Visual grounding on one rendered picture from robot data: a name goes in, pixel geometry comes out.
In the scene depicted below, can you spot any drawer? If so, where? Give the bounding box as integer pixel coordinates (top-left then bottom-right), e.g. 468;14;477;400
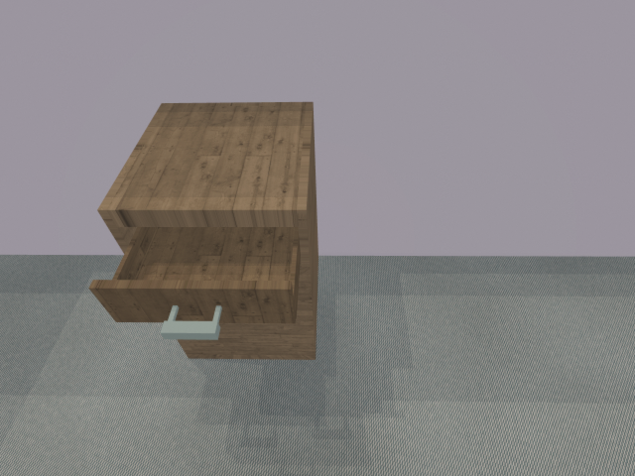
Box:
89;227;301;323

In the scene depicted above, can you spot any handle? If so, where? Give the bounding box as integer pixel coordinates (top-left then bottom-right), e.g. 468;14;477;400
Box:
160;305;222;340

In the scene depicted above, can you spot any cabinet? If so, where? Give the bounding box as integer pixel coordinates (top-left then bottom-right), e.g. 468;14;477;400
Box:
97;102;318;360

